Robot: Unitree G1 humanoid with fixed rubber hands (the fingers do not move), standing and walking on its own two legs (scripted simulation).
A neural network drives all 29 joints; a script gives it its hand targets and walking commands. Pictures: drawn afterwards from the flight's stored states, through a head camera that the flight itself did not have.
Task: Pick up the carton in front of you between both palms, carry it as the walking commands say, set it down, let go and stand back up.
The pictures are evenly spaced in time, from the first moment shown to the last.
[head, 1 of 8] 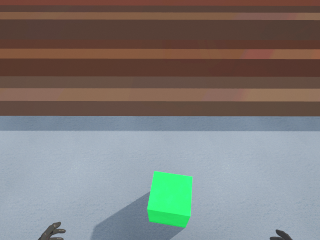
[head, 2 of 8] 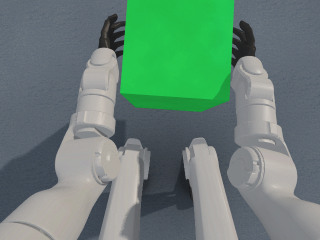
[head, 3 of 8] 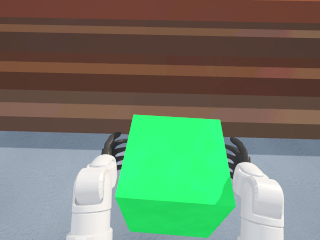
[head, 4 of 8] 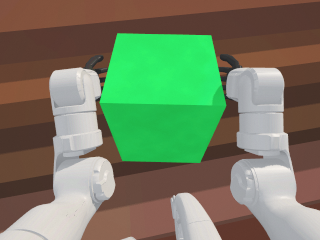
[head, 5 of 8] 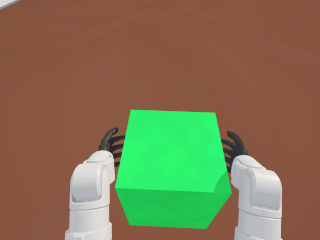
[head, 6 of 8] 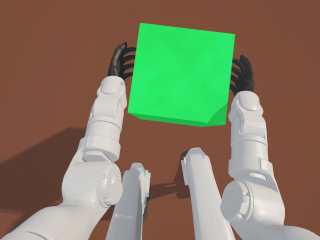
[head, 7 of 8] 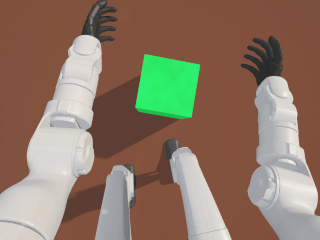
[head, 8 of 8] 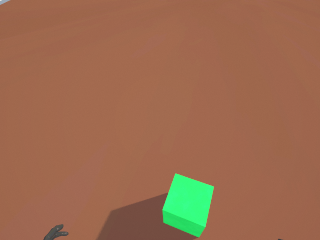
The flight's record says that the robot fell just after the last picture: no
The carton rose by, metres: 2.21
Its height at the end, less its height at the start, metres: +1.43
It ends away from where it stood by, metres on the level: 4.15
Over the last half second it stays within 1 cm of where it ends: yes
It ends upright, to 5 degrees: yes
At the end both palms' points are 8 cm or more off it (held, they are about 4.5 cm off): yes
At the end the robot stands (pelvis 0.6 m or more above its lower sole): yes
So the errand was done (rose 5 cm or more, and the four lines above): yes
